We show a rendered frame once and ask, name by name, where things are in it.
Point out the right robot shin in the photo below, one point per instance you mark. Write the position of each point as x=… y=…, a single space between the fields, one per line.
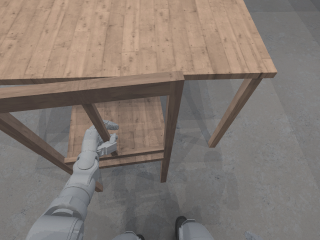
x=189 y=221

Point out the table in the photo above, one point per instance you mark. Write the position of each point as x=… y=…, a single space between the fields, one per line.
x=52 y=41

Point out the robot left forearm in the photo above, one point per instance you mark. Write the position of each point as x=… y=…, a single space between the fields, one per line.
x=78 y=191

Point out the robot right thigh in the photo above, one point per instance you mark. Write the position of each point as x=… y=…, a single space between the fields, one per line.
x=194 y=231

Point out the left robot hand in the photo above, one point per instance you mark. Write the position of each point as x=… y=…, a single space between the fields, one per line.
x=92 y=141

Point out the chair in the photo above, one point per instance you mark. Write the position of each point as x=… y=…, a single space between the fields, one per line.
x=132 y=102

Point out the robot left upper arm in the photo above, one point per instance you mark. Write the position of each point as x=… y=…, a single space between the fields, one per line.
x=51 y=227

